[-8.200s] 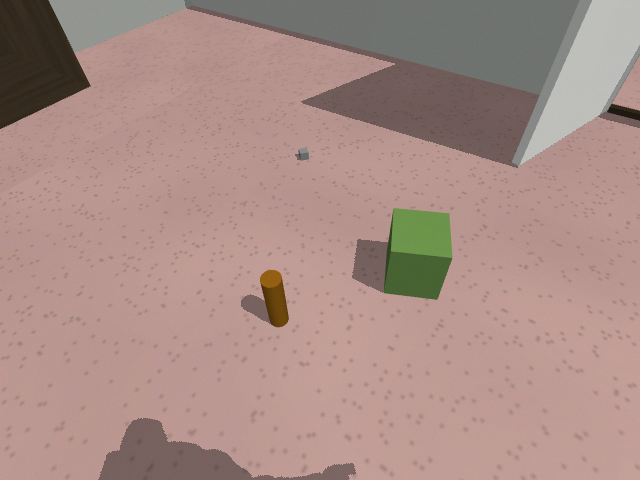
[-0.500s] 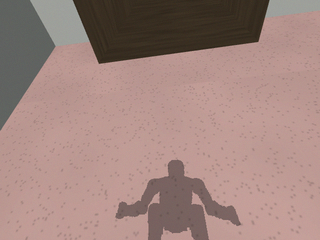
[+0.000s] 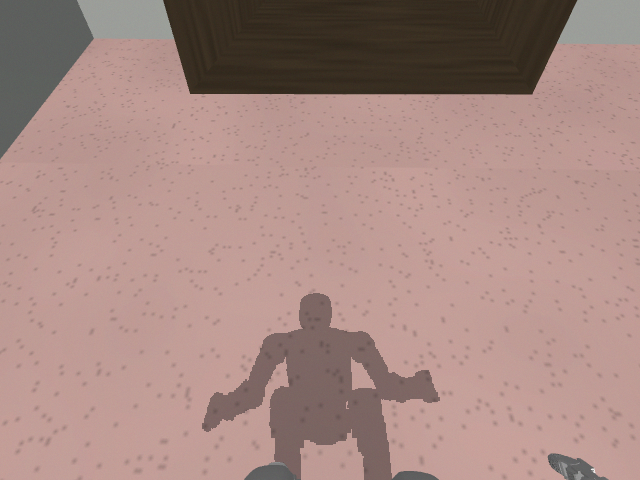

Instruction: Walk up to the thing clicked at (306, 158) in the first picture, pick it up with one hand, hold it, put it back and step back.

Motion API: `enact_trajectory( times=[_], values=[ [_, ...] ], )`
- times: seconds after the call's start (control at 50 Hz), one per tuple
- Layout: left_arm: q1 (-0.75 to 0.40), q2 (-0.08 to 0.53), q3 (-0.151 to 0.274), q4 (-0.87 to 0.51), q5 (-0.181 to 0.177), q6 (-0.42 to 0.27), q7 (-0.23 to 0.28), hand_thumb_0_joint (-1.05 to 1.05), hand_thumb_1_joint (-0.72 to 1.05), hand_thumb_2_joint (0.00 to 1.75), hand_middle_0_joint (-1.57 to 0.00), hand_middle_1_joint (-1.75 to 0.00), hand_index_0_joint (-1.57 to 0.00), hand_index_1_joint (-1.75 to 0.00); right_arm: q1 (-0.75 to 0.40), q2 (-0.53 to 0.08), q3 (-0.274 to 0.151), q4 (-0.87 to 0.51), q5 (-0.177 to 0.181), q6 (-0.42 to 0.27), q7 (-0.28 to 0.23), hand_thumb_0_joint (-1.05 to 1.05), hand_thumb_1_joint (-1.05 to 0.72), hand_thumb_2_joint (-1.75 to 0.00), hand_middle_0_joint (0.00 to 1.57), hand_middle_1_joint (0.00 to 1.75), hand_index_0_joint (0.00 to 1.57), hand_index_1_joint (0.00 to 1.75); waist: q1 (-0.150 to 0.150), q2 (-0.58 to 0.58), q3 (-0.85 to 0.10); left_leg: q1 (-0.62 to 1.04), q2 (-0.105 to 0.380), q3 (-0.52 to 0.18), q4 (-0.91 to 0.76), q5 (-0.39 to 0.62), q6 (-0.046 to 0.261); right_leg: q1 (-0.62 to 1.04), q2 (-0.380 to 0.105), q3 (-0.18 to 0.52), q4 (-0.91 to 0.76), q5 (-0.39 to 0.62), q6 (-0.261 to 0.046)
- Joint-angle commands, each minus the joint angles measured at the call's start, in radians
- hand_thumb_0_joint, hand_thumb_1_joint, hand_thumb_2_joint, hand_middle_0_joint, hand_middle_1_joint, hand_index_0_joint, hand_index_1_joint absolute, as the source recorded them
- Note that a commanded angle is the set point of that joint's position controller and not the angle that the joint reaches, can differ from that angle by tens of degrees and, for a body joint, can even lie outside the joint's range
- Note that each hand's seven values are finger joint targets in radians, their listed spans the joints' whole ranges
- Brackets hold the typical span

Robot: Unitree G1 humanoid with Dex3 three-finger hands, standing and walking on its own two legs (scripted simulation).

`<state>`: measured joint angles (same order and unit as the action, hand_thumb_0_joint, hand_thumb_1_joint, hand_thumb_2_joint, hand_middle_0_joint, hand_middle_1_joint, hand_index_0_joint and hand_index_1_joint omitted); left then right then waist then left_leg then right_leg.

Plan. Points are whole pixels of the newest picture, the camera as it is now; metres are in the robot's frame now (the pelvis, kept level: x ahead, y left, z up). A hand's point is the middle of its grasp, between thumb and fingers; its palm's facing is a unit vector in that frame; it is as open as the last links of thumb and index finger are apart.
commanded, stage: walk up
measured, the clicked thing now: out of the picture +0.37 -1.29 -0.74
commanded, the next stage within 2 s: stand in 0.90 s
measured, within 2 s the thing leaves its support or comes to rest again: neither
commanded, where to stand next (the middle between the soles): +0.11 +0.00 m, yaw -2 degrees
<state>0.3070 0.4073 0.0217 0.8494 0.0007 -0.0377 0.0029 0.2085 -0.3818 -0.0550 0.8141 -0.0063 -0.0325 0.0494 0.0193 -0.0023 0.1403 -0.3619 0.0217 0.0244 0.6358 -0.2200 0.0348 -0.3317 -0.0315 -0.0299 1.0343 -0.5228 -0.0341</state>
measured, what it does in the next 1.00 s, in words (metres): steps on the spot: right foot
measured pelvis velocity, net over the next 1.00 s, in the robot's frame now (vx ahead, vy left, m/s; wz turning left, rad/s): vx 0.03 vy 0.00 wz -0.04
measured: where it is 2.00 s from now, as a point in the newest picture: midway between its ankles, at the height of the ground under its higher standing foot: outside the picture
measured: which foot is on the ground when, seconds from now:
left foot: down 0.00-1.00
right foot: up 0.00-0.22, down 0.24-1.00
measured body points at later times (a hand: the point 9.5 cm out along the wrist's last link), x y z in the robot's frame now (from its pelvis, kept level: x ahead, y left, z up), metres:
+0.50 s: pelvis +0.02 -0.01 +0.00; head +0.05 -0.03 +0.45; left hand +0.11 +0.30 -0.10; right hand +0.10 -0.30 -0.14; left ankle +0.05 +0.12 -0.72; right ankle +0.07 -0.13 -0.72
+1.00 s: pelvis +0.03 +0.00 +0.02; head +0.04 +0.00 +0.47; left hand +0.11 +0.30 -0.11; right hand +0.10 -0.30 -0.11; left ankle +0.05 +0.12 -0.72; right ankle +0.07 -0.13 -0.72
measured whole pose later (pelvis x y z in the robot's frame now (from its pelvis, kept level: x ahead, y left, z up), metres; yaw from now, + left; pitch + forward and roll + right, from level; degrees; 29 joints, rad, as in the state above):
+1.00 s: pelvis +0.03 +0.00 +0.02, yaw -2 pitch -2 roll +0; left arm 0.12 0.36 0.00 1.16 0.01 -0.01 -0.02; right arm 0.10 -0.36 0.00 1.14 -0.01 -0.01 0.02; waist 0.00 0.00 0.05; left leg -0.16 0.02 0.04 0.37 -0.18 -0.01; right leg -0.19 -0.03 -0.02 0.36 -0.13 0.02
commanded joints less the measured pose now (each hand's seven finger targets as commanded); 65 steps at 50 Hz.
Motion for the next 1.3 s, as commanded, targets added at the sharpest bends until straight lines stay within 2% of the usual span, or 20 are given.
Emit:
enact_trajectory(
  times=[0.0,0.14,0.18,0.2,0.22,0.24,0.26,0.28,0.32,0.36,0.4,0.44,0.48,0.52,0.56,0.78,0.86,0.98,1.1,1.28],
  values=[
    [0.11,0.206,0.062,-0.026,-0.011,-0.014,0.005,0.0,0.9,0.9,-0.2,-0.3,-0.2,-0.3,0.039,-0.263,-0.066,-0.062,0.006,-0.015,-0.037,0.0,-0.9,-0.9,0.2,0.3,0.2,0.3,-0.014,0.152,-0.096,0.089,0.205,-0.221,-0.301,0.144,0.161,-0.109,-0.03,0.07,0.019,0.066,-0.012],
    [0.072,0.168,0.057,0.015,0.002,-0.015,0.022,0.0,0.9,0.9,-0.2,-0.3,-0.2,-0.3,-0.006,-0.248,-0.049,-0.071,-0.011,0.008,-0.039,0.0,-0.9,-0.9,0.2,0.3,0.2,0.3,-0.028,0.189,-0.169,0.082,0.214,-0.176,-0.183,0.295,0.196,0.022,-0.009,-0.01,-0.29,0.167,0.035],
    [0.085,0.163,0.059,0.039,0.005,-0.02,0.028,0.0,0.9,0.9,-0.2,-0.3,-0.2,-0.3,-0.043,-0.235,-0.041,-0.072,0.001,0.02,-0.04,0.0,-0.9,-0.9,0.2,0.3,0.2,0.3,0.003,0.135,-0.2,0.059,0.198,-0.149,-0.091,0.312,0.171,0.119,0.013,-0.021,-0.421,0.273,0.027],
    [0.08,0.174,0.06,0.045,0.011,-0.023,0.03,0.0,0.9,0.9,-0.2,-0.3,-0.2,-0.3,-0.058,-0.219,-0.034,-0.073,0.01,0.024,-0.04,0.0,-0.9,-0.9,0.2,0.3,0.2,0.3,0.016,0.102,-0.202,0.02,0.175,-0.139,-0.057,0.235,0.134,0.17,0.013,-0.007,-0.489,0.333,0.011],
    [0.068,0.189,0.065,0.041,0.017,-0.028,0.033,0.0,0.9,0.9,-0.2,-0.3,-0.2,-0.3,-0.061,-0.182,-0.021,-0.066,0.019,0.027,-0.041,0.0,-0.9,-0.9,0.2,0.3,0.2,0.3,0.031,0.045,-0.199,-0.021,0.159,-0.128,-0.021,0.137,0.083,0.197,-0.037,0.067,-0.558,0.374,-0.014],
    [0.026,0.24,0.072,0.03,0.029,-0.037,0.036,0.0,0.9,0.9,-0.2,-0.3,-0.2,-0.3,-0.046,-0.13,-0.006,-0.06,0.027,0.029,-0.039,0.0,-0.9,-0.9,0.2,0.3,0.2,0.3,0.005,-0.122,-0.182,-0.064,0.078,-0.081,0.079,0.001,0.024,0.163,-0.205,0.312,-0.653,0.386,-0.065],
    [-0.068,0.299,0.075,0.016,0.019,-0.034,0.03,0.0,0.9,0.9,-0.2,-0.3,-0.2,-0.3,-0.043,-0.146,-0.01,-0.041,0.025,0.041,-0.046,0.0,-0.9,-0.9,0.2,0.3,0.2,0.3,-0.018,-0.207,-0.132,-0.019,-0.018,-0.034,0.153,-0.263,-0.005,0.007,-0.344,0.459,-0.717,0.359,-0.182],
    [-0.14,0.305,0.069,-0.002,0.018,-0.03,0.026,0.0,0.9,0.9,-0.2,-0.3,-0.2,-0.3,-0.018,-0.187,-0.025,-0.006,0.013,0.045,-0.053,0.0,-0.9,-0.9,0.2,0.3,0.2,0.3,-0.029,-0.203,-0.099,0.089,0.02,-0.061,0.201,-0.306,-0.007,-0.113,-0.358,0.467,-0.681,0.368,-0.22],
    [-0.159,0.227,0.047,0.01,0.014,-0.023,0.023,0.0,0.9,0.9,-0.2,-0.3,-0.2,-0.3,-0.021,-0.195,-0.024,0.033,0.019,0.035,-0.043,0.0,-0.9,-0.9,0.2,0.3,0.2,0.3,-0.05,-0.141,-0.095,0.136,0.02,-0.061,0.035,-0.216,0.01,-0.108,-0.225,0.27,-0.638,0.344,-0.124],
    [-0.169,0.202,0.039,0.031,0.01,-0.025,0.021,0.0,0.9,0.9,-0.2,-0.3,-0.2,-0.3,-0.028,-0.181,-0.019,0.069,0.023,0.023,-0.039,0.0,-0.9,-0.9,0.2,0.3,0.2,0.3,-0.046,-0.132,-0.152,0.183,0.049,-0.073,-0.086,0.032,0.012,-0.015,-0.158,0.186,-0.586,0.434,-0.044],
    [-0.145,0.19,0.033,0.042,0.004,-0.026,0.014,0.0,0.9,0.9,-0.2,-0.3,-0.2,-0.3,-0.034,-0.197,-0.013,0.079,0.01,0.014,-0.046,0.0,-0.9,-0.9,0.2,0.3,0.2,0.3,-0.026,-0.108,-0.227,0.241,0.085,-0.111,-0.127,0.135,0.02,0.026,-0.137,0.179,-0.536,0.51,-0.03],
    [-0.138,0.19,0.033,0.083,-0.001,-0.018,0.011,0.0,0.9,0.9,-0.2,-0.3,-0.2,-0.3,-0.101,-0.204,-0.006,0.095,0.017,0.009,-0.041,0.0,-0.9,-0.9,0.2,0.3,0.2,0.3,0.0,-0.094,-0.224,0.168,0.091,-0.128,-0.14,0.01,0.025,0.083,-0.11,0.153,-0.611,0.334,-0.007],
    [-0.217,0.2,0.036,0.087,0.007,-0.013,0.009,0.0,0.9,0.9,-0.2,-0.3,-0.2,-0.3,-0.085,-0.182,0.003,0.135,0.01,0.016,-0.036,0.0,-0.9,-0.9,0.2,0.3,0.2,0.3,-0.025,-0.112,-0.177,0.148,0.063,-0.091,-0.18,-0.086,0.008,0.064,-0.139,0.194,-0.662,0.199,-0.016],
    [-0.221,0.187,0.028,0.097,0.003,-0.007,0.006,0.0,0.9,0.9,-0.2,-0.3,-0.2,-0.3,-0.1,-0.203,0.006,0.155,0.001,0.012,-0.037,0.0,-0.9,-0.9,0.2,0.3,0.2,0.3,-0.019,-0.037,-0.144,0.146,0.095,-0.134,-0.25,-0.144,0.012,0.026,-0.117,0.172,-0.659,0.126,-0.012],
    [-0.214,0.172,0.025,0.128,-0.002,-0.006,0.002,0.0,0.9,0.9,-0.2,-0.3,-0.2,-0.3,-0.132,-0.2,0.011,0.175,0.001,0.007,-0.033,0.0,-0.9,-0.9,0.2,0.3,0.2,0.3,0.0,-0.002,-0.128,0.09,0.106,-0.15,-0.294,-0.165,0.016,0.09,-0.087,0.138,-0.661,0.172,-0.005],
    [-0.25,0.158,0.019,0.212,-0.003,0.003,-0.009,0.0,0.9,0.9,-0.2,-0.3,-0.2,-0.3,-0.169,-0.198,0.018,0.246,-0.005,-0.009,-0.043,0.0,-0.9,-0.9,0.2,0.3,0.2,0.3,0.001,0.066,-0.144,0.117,0.127,-0.14,-0.396,-0.099,0.0,0.197,-0.076,0.1,-0.695,0.355,0.009],
    [-0.257,0.153,0.017,0.233,-0.002,0.001,-0.008,0.0,0.9,0.9,-0.2,-0.3,-0.2,-0.3,-0.164,-0.19,0.017,0.26,0.001,-0.006,-0.044,0.0,-0.9,-0.9,0.2,0.3,0.2,0.3,-0.008,0.04,-0.15,0.157,0.117,-0.117,-0.369,-0.035,-0.003,0.186,-0.087,0.115,-0.73,0.363,0.015],
    [-0.255,0.161,0.007,0.248,0.01,-0.001,-0.006,0.0,0.9,0.9,-0.2,-0.3,-0.2,-0.3,-0.164,-0.194,0.011,0.27,-0.002,0.001,-0.045,0.0,-0.9,-0.9,0.2,0.3,0.2,0.3,-0.029,0.012,-0.141,0.171,0.111,-0.124,-0.391,-0.097,-0.015,0.156,-0.093,0.127,-0.756,0.285,0.02],
    [-0.242,0.151,0.003,0.254,0.006,-0.01,0.0,0.0,0.9,0.9,-0.2,-0.3,-0.2,-0.3,-0.167,-0.192,0.011,0.277,-0.001,-0.003,-0.046,0.0,-0.9,-0.9,0.2,0.3,0.2,0.3,-0.031,-0.008,-0.202,0.262,0.117,-0.105,-0.348,0.121,-0.012,0.18,-0.109,0.118,-0.748,0.47,0.02],
    [-0.238,0.156,0.008,0.262,0.006,-0.005,0.006,0.0,0.9,0.9,-0.2,-0.3,-0.2,-0.3,-0.181,-0.181,0.017,0.287,0.001,0.002,-0.049,0.0,-0.9,-0.9,0.2,0.3,0.2,0.3,-0.026,-0.013,-0.182,0.26,0.116,-0.093,-0.361,0.142,-0.019,0.203,-0.109,0.106,-0.761,0.49,0.029]
  ],
)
